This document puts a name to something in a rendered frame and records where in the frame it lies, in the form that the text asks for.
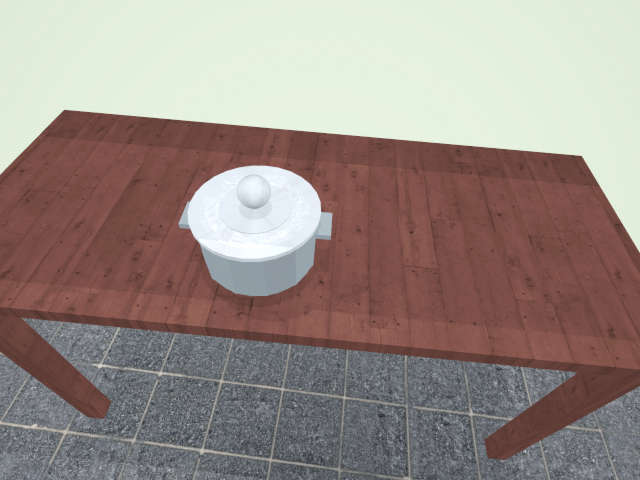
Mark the knob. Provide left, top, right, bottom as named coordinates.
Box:
left=237, top=175, right=271, bottom=209

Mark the lid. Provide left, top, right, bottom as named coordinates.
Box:
left=187, top=166, right=321, bottom=262

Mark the table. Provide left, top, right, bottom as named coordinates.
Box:
left=0, top=110, right=640, bottom=460

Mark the pot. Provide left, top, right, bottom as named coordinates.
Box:
left=178, top=202, right=332, bottom=296

